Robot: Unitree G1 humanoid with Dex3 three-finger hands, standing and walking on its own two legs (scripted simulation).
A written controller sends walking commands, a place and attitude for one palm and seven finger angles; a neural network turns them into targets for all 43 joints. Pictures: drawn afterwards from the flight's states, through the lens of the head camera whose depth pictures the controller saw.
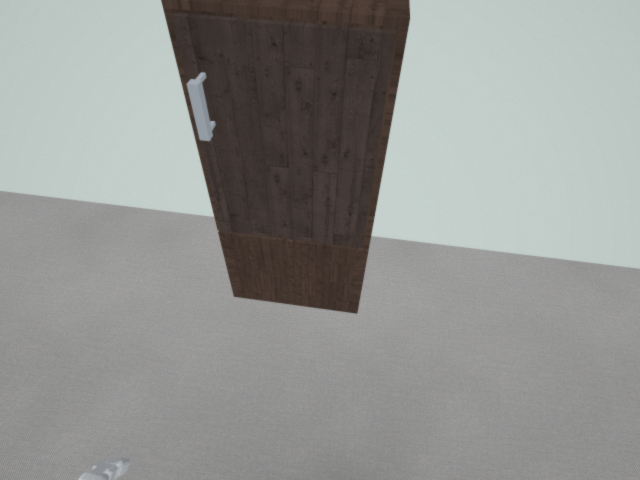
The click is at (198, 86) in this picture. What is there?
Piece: cupboard door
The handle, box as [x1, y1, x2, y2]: [187, 72, 215, 140]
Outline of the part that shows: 201,72 195,79 189,80 187,83 187,87 199,138 202,140 209,140 212,136 211,130 215,124 214,121 210,121 208,117 201,83 205,78 205,73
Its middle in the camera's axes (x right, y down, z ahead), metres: -0.26 -0.29 +0.84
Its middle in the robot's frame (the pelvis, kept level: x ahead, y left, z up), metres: +0.82 +0.30 +0.05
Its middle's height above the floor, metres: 0.82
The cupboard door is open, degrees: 0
